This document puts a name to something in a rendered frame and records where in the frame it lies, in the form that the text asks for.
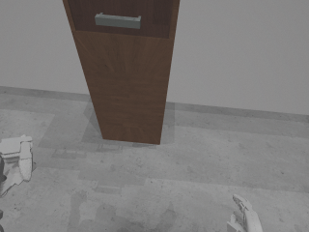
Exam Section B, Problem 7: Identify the drawer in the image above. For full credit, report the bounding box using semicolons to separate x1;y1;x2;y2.
69;0;173;39

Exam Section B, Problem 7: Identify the right robot hand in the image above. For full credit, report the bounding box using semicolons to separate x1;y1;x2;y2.
227;193;265;232

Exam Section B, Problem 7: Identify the handle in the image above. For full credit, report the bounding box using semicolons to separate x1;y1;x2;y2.
95;13;142;29

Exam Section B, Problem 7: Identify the left robot hand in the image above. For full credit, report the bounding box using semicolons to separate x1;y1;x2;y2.
0;134;37;198

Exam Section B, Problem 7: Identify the cabinet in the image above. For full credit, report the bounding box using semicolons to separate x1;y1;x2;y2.
62;0;181;145

